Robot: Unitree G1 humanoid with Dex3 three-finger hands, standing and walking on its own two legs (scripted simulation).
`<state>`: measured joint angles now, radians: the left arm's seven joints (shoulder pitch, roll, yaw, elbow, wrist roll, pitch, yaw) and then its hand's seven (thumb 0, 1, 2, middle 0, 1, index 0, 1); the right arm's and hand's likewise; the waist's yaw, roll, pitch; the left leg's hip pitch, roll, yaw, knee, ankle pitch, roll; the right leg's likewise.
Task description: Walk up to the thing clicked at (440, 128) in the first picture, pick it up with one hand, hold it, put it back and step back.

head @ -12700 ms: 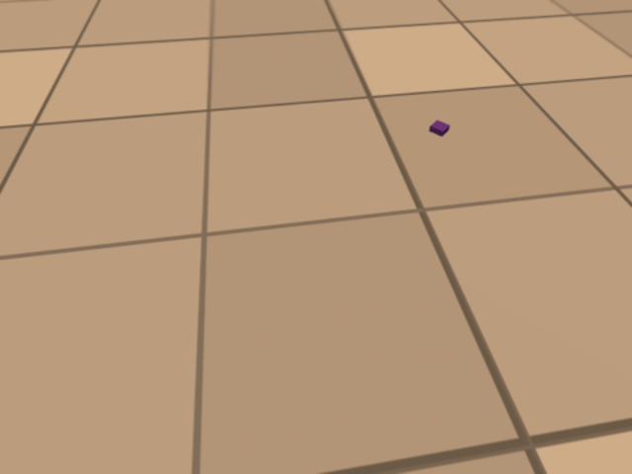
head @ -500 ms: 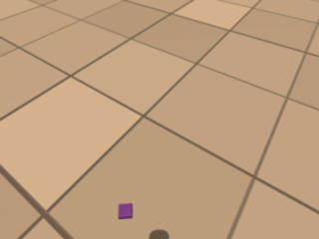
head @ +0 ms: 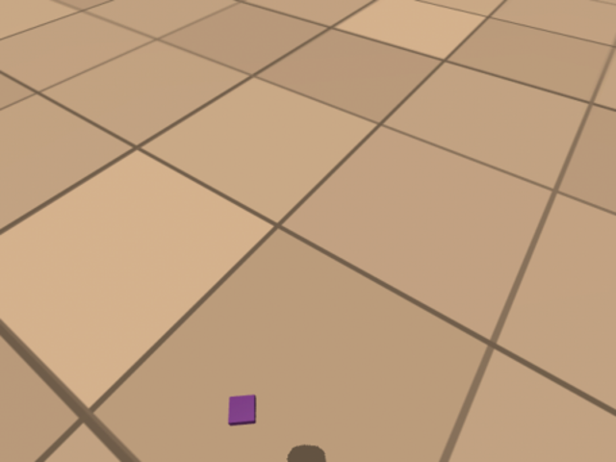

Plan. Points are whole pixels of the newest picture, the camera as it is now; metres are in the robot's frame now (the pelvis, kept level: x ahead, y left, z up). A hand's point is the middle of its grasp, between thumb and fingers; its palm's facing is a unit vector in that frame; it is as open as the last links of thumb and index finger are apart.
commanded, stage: rise first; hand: left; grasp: from above
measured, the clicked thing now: (242, 410) +0.40 +0.21 -0.77
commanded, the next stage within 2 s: none
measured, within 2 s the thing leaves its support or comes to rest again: neither
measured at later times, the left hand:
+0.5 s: hand out of the picture +0.14 +0.26 -0.20, palm faces -0.10 -0.91 -0.41, open 12.1 cm
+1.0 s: hand out of the picture +0.14 +0.27 -0.32, palm faces -0.34 -0.72 -0.60, open 12.8 cm
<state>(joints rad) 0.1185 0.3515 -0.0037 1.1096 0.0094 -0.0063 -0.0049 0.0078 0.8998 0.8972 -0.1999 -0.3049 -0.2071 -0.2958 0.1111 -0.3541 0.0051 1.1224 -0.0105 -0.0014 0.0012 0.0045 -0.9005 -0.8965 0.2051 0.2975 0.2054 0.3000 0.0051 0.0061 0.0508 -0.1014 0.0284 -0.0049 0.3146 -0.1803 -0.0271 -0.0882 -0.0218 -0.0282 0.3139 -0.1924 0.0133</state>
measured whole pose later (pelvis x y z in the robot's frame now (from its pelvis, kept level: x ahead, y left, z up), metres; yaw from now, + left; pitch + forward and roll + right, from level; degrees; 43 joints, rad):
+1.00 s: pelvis -0.05 +0.01 -0.17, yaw -1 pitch +26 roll -2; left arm 0.09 0.36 0.10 0.57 0.46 0.07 0.07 0.00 -0.31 0.78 -0.30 -0.86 -0.31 -0.86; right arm 0.12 -0.26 -0.03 0.55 0.00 -0.19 0.00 0.01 -0.88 -0.89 0.21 0.30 0.21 0.30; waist -0.02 0.00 -0.17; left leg -1.32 0.02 -0.04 1.48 -0.61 -0.02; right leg -1.29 -0.03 -0.02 1.46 -0.62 0.03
